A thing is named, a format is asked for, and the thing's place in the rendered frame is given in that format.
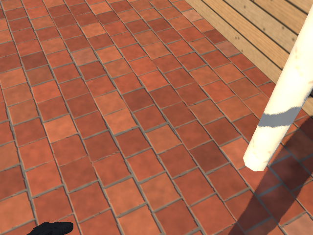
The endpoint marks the left robot hand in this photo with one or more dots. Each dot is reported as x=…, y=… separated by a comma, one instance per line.
x=55, y=228

